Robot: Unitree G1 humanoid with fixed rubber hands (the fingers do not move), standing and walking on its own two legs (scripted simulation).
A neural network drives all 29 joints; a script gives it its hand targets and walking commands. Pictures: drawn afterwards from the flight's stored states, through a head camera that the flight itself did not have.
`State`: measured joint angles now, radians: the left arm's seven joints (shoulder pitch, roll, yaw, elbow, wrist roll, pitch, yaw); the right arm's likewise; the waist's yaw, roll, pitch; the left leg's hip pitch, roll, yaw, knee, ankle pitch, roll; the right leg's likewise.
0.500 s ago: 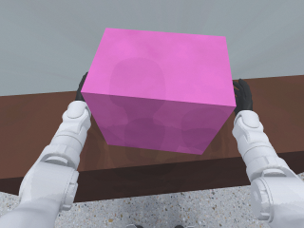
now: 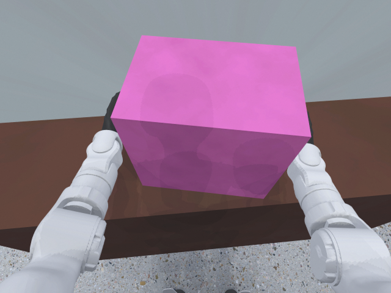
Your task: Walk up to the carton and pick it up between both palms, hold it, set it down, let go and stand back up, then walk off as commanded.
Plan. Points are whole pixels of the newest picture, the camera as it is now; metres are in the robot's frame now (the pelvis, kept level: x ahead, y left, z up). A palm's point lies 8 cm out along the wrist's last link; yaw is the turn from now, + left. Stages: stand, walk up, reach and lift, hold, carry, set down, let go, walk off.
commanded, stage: reach and lift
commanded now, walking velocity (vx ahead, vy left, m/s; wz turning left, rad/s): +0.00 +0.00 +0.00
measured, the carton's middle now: (208, 125) +0.47 -0.04 +0.03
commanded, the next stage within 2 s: none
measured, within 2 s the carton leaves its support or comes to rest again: leaves its support in 1.02 s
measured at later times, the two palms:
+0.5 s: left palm (115, 130) +0.46 +0.16 +0.05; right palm (301, 142) +0.40 -0.23 +0.03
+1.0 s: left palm (119, 126) +0.46 +0.15 +0.05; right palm (305, 144) +0.40 -0.23 +0.03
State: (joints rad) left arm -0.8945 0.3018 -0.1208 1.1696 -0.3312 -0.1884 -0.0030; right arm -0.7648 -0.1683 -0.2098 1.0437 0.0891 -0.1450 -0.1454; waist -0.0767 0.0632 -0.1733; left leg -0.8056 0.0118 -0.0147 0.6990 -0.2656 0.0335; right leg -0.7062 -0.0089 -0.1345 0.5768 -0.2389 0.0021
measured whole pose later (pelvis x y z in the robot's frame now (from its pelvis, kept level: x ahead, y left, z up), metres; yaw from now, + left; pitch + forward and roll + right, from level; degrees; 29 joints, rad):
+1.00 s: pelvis +0.00 +0.00 +0.00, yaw +0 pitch +22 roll -4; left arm -0.96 0.25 -0.10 1.40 -0.32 -0.38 -0.04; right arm -0.73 -0.12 -0.37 1.05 -0.05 -0.23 -0.10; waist -0.08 0.07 -0.20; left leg -0.80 0.01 -0.01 0.68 -0.26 0.03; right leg -0.71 -0.01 -0.13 0.57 -0.24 0.00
